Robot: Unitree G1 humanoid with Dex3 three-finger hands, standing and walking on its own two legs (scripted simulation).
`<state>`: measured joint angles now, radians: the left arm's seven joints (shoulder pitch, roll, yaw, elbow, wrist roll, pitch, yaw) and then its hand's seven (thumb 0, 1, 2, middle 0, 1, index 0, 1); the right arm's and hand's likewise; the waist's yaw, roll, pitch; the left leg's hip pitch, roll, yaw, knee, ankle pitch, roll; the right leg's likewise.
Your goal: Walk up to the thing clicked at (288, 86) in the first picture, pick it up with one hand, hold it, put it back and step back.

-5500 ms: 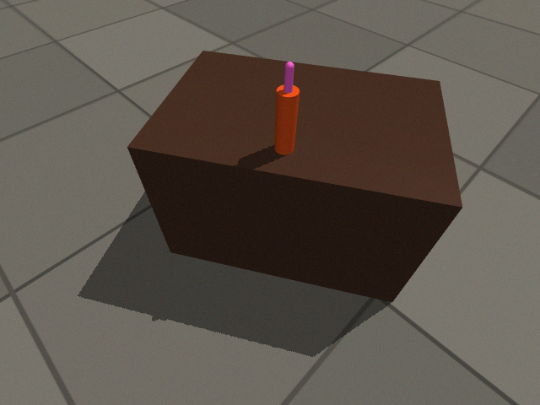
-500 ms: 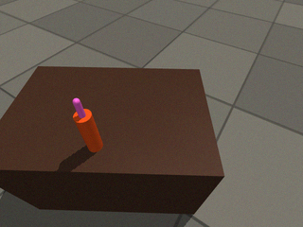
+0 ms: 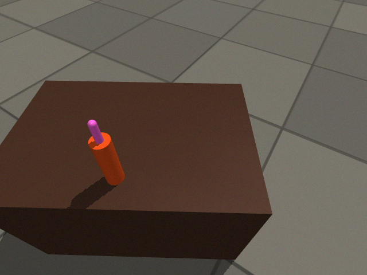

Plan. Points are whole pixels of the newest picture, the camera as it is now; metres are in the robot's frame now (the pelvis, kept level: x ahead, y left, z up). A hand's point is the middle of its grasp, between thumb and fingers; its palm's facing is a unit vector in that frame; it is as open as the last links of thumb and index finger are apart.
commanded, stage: stand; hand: left
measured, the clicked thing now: (105, 153) +0.43 +0.23 -0.05
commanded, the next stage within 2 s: go down in 0.34 s
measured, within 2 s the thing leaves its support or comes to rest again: neither
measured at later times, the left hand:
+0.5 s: hand out of the picture +0.09 +0.25 -0.15, palm faces +0.00 -0.94 -0.35, open 7.6 cm
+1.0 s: hand out of the picture +0.14 +0.27 -0.15, palm faces +0.04 -0.94 -0.34, open 16.8 cm
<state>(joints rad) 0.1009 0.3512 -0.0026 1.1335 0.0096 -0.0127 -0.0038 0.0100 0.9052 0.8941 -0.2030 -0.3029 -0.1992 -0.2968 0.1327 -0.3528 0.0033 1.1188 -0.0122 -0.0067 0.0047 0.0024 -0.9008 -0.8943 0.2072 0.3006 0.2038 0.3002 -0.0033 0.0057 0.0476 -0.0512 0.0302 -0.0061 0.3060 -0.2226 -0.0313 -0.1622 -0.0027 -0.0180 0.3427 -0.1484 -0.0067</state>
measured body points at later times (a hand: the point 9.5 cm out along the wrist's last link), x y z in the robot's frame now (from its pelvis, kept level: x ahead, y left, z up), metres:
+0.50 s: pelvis +0.00 +0.00 +0.00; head +0.02 +0.00 +0.45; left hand +0.09 +0.30 -0.13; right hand +0.08 -0.30 -0.13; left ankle -0.03 +0.14 -0.75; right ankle +0.02 -0.11 -0.75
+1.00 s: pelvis -0.01 +0.02 -0.03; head +0.05 +0.02 +0.41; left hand +0.14 +0.32 -0.13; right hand +0.14 -0.26 -0.13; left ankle -0.03 +0.14 -0.75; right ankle +0.02 -0.11 -0.75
